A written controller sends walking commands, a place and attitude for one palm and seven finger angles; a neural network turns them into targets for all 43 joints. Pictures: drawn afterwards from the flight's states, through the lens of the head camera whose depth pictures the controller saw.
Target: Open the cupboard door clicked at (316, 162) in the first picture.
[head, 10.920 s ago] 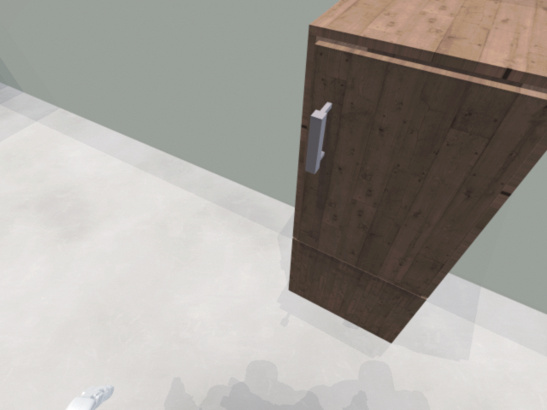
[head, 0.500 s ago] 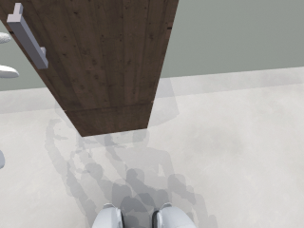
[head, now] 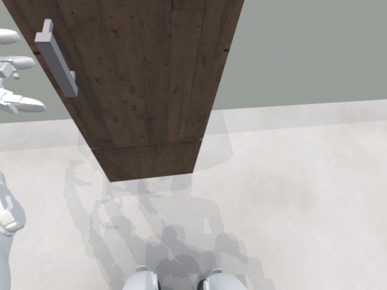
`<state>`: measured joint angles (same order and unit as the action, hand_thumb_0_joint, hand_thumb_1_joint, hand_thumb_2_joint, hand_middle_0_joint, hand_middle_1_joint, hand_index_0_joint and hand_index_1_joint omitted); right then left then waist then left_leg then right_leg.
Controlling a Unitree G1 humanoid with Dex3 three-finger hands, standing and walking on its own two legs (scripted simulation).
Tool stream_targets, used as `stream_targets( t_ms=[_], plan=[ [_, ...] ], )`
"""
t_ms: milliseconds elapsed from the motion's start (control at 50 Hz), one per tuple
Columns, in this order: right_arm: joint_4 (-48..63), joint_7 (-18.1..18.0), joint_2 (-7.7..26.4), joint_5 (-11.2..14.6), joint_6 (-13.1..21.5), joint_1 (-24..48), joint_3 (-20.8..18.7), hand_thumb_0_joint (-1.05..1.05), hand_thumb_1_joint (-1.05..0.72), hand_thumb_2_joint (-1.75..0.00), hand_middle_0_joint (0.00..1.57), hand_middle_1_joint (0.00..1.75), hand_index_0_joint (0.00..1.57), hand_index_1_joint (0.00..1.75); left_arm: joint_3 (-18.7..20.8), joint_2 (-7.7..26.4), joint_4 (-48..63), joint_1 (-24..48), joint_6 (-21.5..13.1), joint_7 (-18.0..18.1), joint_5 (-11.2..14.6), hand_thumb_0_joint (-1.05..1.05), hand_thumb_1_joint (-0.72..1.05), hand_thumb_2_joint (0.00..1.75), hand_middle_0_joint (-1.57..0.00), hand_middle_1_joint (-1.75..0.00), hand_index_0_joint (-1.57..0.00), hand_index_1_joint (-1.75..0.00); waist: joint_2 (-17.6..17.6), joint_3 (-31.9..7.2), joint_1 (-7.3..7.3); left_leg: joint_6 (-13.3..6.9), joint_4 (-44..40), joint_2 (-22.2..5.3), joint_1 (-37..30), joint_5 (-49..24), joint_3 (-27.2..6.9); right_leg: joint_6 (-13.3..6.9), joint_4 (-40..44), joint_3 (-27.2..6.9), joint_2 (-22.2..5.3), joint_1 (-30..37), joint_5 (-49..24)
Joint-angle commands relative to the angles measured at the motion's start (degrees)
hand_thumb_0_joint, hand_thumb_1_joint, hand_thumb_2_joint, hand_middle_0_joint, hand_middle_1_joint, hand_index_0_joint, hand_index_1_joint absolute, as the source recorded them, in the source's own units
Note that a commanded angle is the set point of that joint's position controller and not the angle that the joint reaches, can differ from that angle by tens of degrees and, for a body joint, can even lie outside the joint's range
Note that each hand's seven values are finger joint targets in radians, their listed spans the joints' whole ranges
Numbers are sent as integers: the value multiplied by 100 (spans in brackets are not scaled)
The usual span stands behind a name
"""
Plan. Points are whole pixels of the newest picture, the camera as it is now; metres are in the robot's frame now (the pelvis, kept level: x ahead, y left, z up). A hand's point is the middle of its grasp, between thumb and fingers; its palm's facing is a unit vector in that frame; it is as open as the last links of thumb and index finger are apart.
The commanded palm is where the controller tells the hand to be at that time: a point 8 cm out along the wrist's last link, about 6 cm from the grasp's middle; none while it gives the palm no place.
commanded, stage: move the hooked fingers beside the handle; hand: left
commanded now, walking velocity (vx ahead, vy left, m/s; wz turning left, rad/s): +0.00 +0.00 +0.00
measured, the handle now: (60, 60) +0.55 +0.23 +0.10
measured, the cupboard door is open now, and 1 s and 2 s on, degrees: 0 0 0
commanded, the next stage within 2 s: slide the fingers in behind the handle in 0.88 s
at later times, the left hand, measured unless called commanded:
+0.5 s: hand (27, 78) +0.49 +0.27 +0.11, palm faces +0.09 -1.00 -0.01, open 14.0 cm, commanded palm +0.48 +0.32 +0.10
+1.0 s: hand (21, 78) +0.50 +0.29 +0.10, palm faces +0.07 -1.00 +0.00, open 14.0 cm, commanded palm +0.48 +0.33 +0.09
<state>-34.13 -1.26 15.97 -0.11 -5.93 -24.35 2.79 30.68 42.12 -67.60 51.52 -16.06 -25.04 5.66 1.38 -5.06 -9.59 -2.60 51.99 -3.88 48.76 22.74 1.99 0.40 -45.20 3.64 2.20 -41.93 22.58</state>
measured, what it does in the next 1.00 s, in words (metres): stands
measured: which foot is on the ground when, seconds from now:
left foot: down 0.00-1.00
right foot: down 0.00-1.00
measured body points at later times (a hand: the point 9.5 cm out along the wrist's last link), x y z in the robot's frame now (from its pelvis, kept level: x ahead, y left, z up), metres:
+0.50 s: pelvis -0.02 -0.01 -0.01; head +0.11 +0.02 +0.42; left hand +0.48 +0.33 +0.11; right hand -0.03 -0.29 -0.10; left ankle +0.01 +0.08 -0.69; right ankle -0.02 -0.13 -0.69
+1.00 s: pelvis -0.01 -0.01 -0.01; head +0.13 +0.03 +0.42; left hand +0.49 +0.34 +0.11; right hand -0.02 -0.28 -0.10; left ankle +0.01 +0.08 -0.69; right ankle -0.02 -0.13 -0.69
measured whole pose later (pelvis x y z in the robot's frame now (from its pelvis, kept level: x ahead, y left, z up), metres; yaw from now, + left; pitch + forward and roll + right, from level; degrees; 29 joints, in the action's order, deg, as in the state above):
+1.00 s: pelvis -0.01 -0.01 -0.01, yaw +0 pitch +21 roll -5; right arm -34.6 -2.3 16.8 0.2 -5.0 -24.3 3.3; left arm 30.8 46.1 -72.3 56.1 -15.8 -26.7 4.8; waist 1.3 -4.4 -11.0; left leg -2.3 54.3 -4.2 52.9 22.8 1.0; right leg 0.0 -47.6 4.4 2.6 -45.8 22.9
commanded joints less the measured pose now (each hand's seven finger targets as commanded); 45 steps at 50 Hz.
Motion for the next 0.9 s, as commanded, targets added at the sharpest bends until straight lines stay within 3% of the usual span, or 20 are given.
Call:
stream_targets(
  t_ms=[0,20,40,100,160,200,240,280,340,420,460,480,620,660,680,720,760,780,840,880],
  plan=[
    [205,-111,1225,17,62,-938,-401,0,-90,-90,20,30,20,30,123,1842,782,2350,-298,30,156,0,-50,30,-30,-120,-30,-120,884,-2134,-45,63,-456,99,-2693,-2549,-573,-124,337,-17,228,49,-1731],
    [232,-124,1247,19,74,-944,-398,0,-90,-90,20,30,20,30,199,1988,720,2335,-305,37,114,0,-50,30,-30,-120,-30,-120,759,-2088,-17,52,-475,118,-2541,-2398,-590,-129,323,-23,221,107,-1662],
    [251,-127,1226,41,83,-902,-377,0,-90,-90,20,30,20,30,51,1868,660,2360,-314,27,84,0,-50,30,-30,-120,-30,-120,833,-2020,-48,42,-486,135,-2471,-2221,-557,-124,336,-55,214,81,-1575],
    [205,-180,1237,21,125,-898,-377,0,-90,-90,20,30,20,30,61,2010,867,2753,-506,36,30,0,-50,30,-30,-120,-30,-120,996,-2251,-110,68,-420,106,-2695,-2234,-615,-128,293,-72,198,-85,-1476],
    [165,-180,1202,7,186,-875,-379,0,-90,-90,20,30,20,30,-183,1634,1091,3022,-693,-10,125,0,-50,30,-30,-120,-30,-120,1305,-2448,-149,119,-389,85,-3087,-2399,-704,-171,254,-51,215,-274,-1391],
    [100,-202,1247,3,202,-868,-378,0,-90,-90,20,30,20,30,-113,1721,951,3005,-698,-59,176,0,-50,30,-30,-120,-30,-120,1207,-2510,-155,132,-394,71,-3067,-2276,-744,-156,277,-48,201,-296,-1290],
    [56,-212,1234,19,219,-862,-359,0,-90,-90,20,30,20,30,-289,1488,642,3041,-563,-91,191,0,-50,30,-30,-120,-30,-120,1003,-2322,-238,84,-415,95,-2834,-2011,-737,-138,312,-48,192,-316,-1173],
    [55,-243,1268,32,226,-881,-337,0,-90,-90,20,30,20,30,-106,1813,419,2976,-442,-81,144,0,-50,30,-30,-120,-30,-120,946,-2240,-173,55,-406,121,-2549,-1858,-695,-129,299,-82,164,-209,-1165],
    [87,-245,1252,29,250,-913,-312,0,-90,-90,20,30,20,30,-216,1834,410,3099,-326,31,5,0,-50,30,-30,-120,-30,-120,946,-2135,-214,19,-410,136,-2321,-1623,-672,-102,320,-112,142,-272,-1011],
    [139,-262,1273,18,273,-971,-289,0,-90,-90,20,30,20,30,198,2483,623,3333,-484,165,-62,0,-50,30,-30,-120,-30,-120,902,-2470,-174,-2,-307,131,-2128,-1691,-614,-84,241,-180,158,19,-1156],
    [171,-259,1290,3,289,-1012,-308,0,-90,-90,20,30,20,30,522,2904,863,3308,-629,153,-58,0,-50,30,-30,-120,-30,-120,1101,-2909,-27,7,-229,150,-2191,-1932,-580,-117,147,-229,176,333,-1416],
    [182,-246,1266,17,275,-1002,-309,0,-90,-90,20,30,20,30,437,2820,805,3184,-636,122,-82,0,-50,30,-30,-120,-30,-120,1220,-3039,-42,15,-215,146,-2266,-1994,-546,-102,150,-241,180,323,-1484],
    [175,-281,1285,94,168,-1039,-267,0,-90,-90,20,30,20,30,122,2606,98,2734,-196,-241,-85,0,-50,30,-30,-120,-30,-120,859,-2201,-154,-46,-265,146,-1677,-1665,-473,-53,280,-216,193,188,-1374],
    [172,-281,1281,77,190,-1104,-281,0,-90,-90,20,30,20,30,37,2403,226,2776,-207,-319,-6,0,-50,30,-30,-120,-30,-120,955,-2288,-173,-56,-260,153,-1882,-1782,-483,-81,272,-192,211,66,-1398],
    [134,-296,1308,67,178,-1131,-301,0,-90,-90,20,30,20,30,250,2681,300,2795,-240,-329,17,0,-50,30,-30,-120,-30,-120,945,-2420,-147,-47,-230,120,-1943,-1895,-502,-67,253,-193,209,89,-1463],
    [109,-282,1301,47,171,-1193,-315,0,-90,-90,20,30,20,30,175,2550,563,3009,-343,-345,70,0,-50,30,-30,-120,-30,-120,1005,-2613,-197,-26,-208,107,-2195,-2084,-562,-74,216,-163,227,-16,-1502],
    [85,-248,1277,17,183,-1208,-341,0,-90,-90,20,30,20,30,34,2247,886,3101,-493,-324,127,0,-50,30,-30,-120,-30,-120,1354,-2800,-199,23,-189,92,-2696,-2399,-630,-125,168,-95,252,-281,-1515],
    [31,-231,1285,-5,181,-1222,-363,0,-90,-90,20,30,20,30,148,2313,912,3066,-526,-300,146,0,-50,30,-30,-120,-30,-120,1469,-2921,-154,55,-167,72,-2863,-2500,-660,-122,171,-84,246,-339,-1504],
    [32,-207,1285,11,162,-1195,-364,0,-90,-90,20,30,20,30,183,2246,698,2846,-434,-252,180,0,-50,30,-30,-120,-30,-120,1120,-2731,-160,28,-203,84,-2657,-2394,-655,-106,213,-75,248,-210,-1505],
    [53,-202,1276,10,147,-1188,-356,0,-90,-90,20,30,20,30,232,2319,663,2726,-355,-225,140,0,-50,30,-30,-120,-30,-120,1234,-2766,-77,31,-199,110,-2639,-2591,-622,-116,179,-73,235,-84,-1716]
  ],
)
